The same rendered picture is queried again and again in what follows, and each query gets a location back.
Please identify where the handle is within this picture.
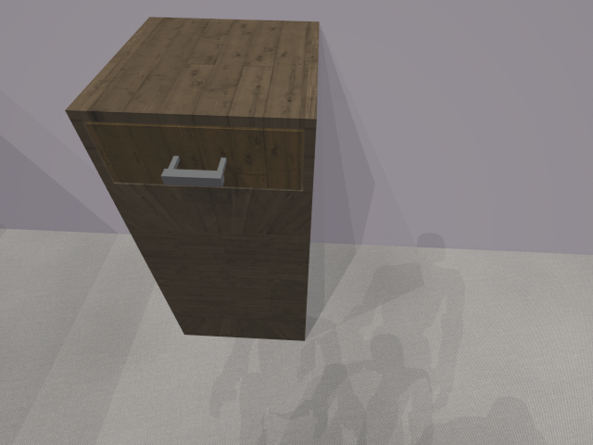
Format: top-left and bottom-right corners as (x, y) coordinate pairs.
(161, 156), (227, 187)

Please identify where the drawer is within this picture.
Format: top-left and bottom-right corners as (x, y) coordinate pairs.
(85, 121), (305, 189)

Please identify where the cabinet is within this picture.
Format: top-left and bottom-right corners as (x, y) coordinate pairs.
(65, 17), (320, 341)

